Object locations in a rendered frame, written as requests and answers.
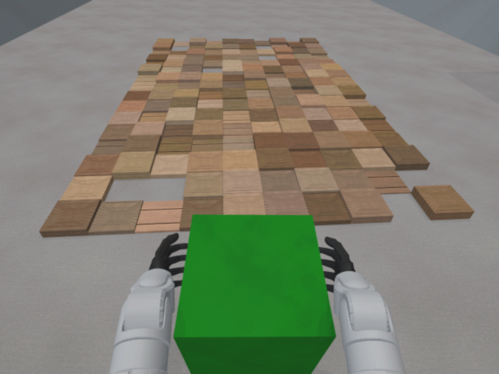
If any robot left hand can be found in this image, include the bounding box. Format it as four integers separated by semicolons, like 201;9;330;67
149;233;188;288

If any left robot forearm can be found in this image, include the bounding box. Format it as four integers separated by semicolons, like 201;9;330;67
109;269;175;374

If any right robot forearm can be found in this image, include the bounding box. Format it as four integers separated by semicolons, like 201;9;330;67
334;271;405;374

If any carton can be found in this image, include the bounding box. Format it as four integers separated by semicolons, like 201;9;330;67
174;214;336;374

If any robot right hand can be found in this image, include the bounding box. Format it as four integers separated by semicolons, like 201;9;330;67
319;237;355;293

